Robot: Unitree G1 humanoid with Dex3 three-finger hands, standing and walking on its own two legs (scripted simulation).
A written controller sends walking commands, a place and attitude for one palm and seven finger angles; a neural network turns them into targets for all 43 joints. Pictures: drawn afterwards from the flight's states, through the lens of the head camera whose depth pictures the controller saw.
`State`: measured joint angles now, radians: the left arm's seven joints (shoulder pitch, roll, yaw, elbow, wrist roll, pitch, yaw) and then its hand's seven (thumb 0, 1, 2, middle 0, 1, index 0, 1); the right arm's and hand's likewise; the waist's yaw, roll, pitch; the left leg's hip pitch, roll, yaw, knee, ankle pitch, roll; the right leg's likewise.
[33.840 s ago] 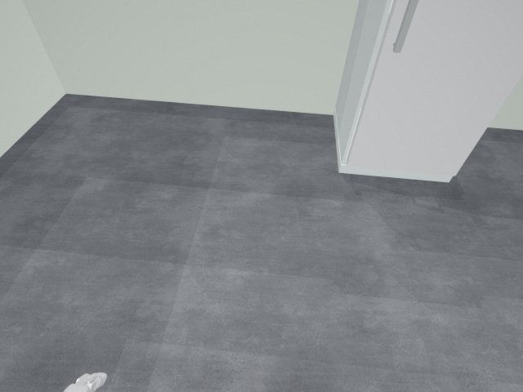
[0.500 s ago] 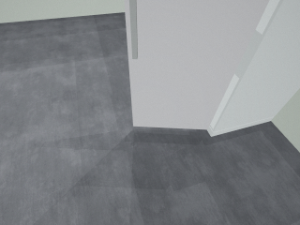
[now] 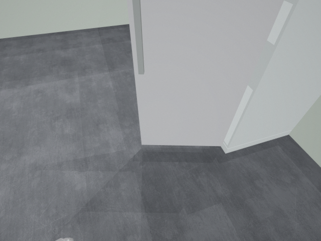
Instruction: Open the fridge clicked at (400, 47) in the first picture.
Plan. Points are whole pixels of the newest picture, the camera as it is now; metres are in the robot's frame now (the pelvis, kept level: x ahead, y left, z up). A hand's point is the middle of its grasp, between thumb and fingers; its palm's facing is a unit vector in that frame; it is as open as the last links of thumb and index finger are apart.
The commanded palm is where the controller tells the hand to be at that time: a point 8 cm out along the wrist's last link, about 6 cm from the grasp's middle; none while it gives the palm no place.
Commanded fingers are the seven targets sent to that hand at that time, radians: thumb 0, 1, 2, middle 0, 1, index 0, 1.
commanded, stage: look to check the result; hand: left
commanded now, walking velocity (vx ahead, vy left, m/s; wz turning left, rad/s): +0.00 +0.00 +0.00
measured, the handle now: (139, 37) +0.83 +0.12 +0.12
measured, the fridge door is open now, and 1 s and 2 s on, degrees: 71 71 71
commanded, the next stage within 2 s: stand and wait in 0.58 s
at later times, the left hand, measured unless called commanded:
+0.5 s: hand out of the picture +0.08 +0.24 -0.16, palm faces -0.04 -0.94 -0.35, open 7.4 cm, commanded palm none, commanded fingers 0.00 0.90 0.90 -0.20 -0.30 -0.20 -0.30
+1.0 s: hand out of the picture +0.10 +0.23 -0.16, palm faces -0.05 -0.94 -0.34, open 7.4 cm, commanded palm none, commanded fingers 0.00 0.90 0.90 -0.20 -0.30 -0.20 -0.30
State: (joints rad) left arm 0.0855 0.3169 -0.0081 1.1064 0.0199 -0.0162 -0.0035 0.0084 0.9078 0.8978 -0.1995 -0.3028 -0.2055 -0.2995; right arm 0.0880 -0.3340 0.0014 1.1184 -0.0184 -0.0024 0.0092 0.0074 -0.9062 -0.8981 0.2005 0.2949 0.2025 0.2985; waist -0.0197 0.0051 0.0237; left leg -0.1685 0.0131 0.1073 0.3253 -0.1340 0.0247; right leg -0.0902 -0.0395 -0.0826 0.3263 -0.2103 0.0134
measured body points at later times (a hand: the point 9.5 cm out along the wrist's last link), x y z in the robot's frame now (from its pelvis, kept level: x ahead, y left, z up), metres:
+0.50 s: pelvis +0.01 -0.01 +0.00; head +0.03 -0.01 +0.45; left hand +0.08 +0.29 -0.13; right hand +0.09 -0.30 -0.14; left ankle +0.03 +0.10 -0.75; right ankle -0.02 -0.12 -0.75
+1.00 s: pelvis +0.02 -0.02 +0.00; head +0.03 -0.02 +0.45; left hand +0.10 +0.27 -0.13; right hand +0.09 -0.32 -0.13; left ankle +0.03 +0.10 -0.75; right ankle -0.02 -0.12 -0.75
